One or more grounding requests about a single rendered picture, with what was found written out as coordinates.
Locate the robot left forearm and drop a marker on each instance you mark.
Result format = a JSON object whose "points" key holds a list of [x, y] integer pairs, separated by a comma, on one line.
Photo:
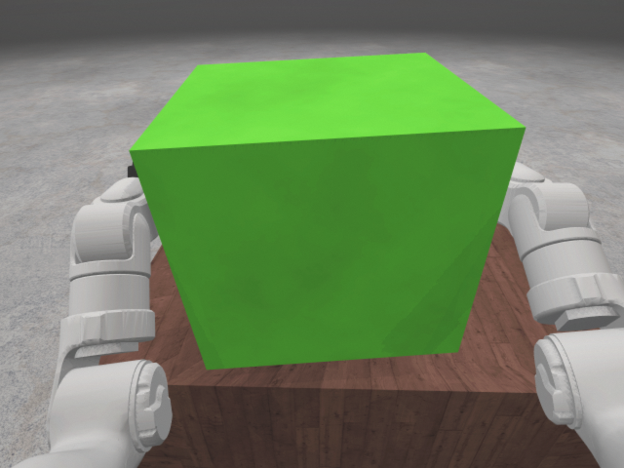
{"points": [[109, 270]]}

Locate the pedestal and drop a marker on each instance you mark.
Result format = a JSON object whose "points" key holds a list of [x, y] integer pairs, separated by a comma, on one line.
{"points": [[476, 408]]}

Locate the robot right forearm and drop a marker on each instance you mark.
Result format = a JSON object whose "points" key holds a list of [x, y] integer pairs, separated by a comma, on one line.
{"points": [[571, 283]]}

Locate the left robot hand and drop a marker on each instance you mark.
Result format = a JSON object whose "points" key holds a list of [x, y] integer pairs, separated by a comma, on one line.
{"points": [[132, 171]]}

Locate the carton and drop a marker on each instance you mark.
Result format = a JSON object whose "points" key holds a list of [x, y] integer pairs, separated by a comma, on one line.
{"points": [[326, 209]]}

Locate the robot left upper arm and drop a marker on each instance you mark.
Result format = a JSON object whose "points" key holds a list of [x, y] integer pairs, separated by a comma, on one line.
{"points": [[107, 416]]}

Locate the robot right upper arm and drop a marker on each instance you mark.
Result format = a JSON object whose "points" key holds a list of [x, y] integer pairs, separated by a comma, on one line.
{"points": [[580, 383]]}

